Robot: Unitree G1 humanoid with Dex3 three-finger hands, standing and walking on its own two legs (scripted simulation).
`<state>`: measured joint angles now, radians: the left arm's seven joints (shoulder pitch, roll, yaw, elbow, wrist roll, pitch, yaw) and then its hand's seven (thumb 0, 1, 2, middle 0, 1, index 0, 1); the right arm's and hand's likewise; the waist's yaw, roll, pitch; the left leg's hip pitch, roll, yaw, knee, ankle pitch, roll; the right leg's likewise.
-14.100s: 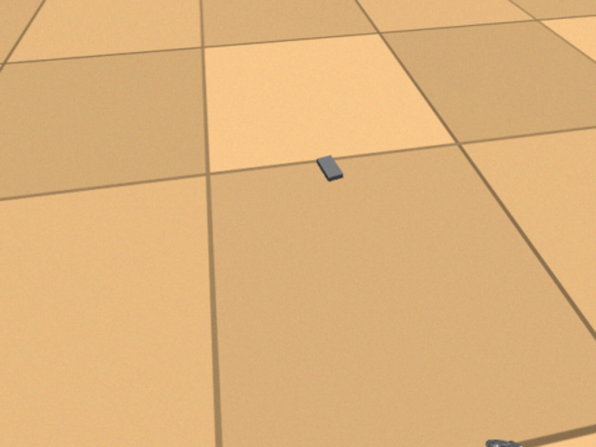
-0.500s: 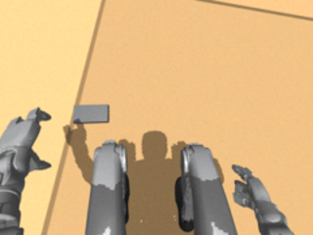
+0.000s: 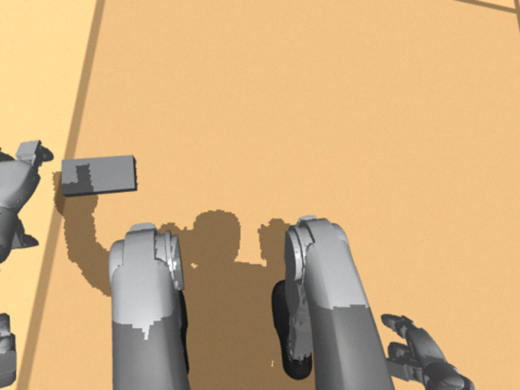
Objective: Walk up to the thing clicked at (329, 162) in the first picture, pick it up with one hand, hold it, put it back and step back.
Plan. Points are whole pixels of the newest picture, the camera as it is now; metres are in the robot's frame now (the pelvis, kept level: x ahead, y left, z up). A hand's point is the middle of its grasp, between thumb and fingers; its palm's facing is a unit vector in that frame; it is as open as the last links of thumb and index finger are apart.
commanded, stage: rise first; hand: left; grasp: from above
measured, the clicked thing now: (100, 175) +0.47 +0.31 -0.34
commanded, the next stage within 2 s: none
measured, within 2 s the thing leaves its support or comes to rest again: neither
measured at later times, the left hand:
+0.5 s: hand (42, 197) +0.39 +0.35 -0.20, palm faces -0.45 -0.09 -0.89, open 14.2 cm
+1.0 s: hand (50, 194) +0.40 +0.35 -0.22, palm faces -0.46 -0.12 -0.88, open 14.1 cm
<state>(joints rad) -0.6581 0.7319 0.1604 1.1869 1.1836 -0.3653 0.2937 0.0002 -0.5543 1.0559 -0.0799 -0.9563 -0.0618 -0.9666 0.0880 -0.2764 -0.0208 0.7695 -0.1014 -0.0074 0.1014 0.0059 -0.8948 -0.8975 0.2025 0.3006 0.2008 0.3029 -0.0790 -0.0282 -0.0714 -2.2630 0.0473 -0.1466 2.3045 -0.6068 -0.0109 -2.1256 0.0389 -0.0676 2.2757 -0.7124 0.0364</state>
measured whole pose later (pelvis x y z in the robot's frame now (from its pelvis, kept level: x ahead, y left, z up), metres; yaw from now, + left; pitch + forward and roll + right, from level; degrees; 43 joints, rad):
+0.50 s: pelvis +0.01 +0.00 -0.03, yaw -2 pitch +31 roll -8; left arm -0.74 0.78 0.20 1.35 1.30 -0.38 0.44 0.00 -0.53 1.01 -0.08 -0.99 -0.08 -0.98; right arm 0.03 -0.25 0.01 0.79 -0.17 -0.01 0.13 0.00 -0.91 -0.90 0.20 0.30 0.20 0.30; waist -0.11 -0.06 -0.04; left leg -2.34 0.05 -0.18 2.43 -0.65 -0.02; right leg -2.21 0.06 -0.08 2.39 -0.74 0.04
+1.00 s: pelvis +0.01 +0.00 -0.04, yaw -3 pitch +31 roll -8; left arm -0.75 0.82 0.21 1.39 1.29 -0.38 0.45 0.00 -0.52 0.99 -0.08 -1.02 -0.09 -1.00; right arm 0.03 -0.26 0.04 0.80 -0.20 -0.01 0.14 0.00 -0.91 -0.90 0.20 0.30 0.20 0.30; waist -0.13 -0.07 -0.01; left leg -2.35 0.06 -0.20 2.47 -0.66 -0.03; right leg -2.22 0.07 -0.10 2.41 -0.75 0.04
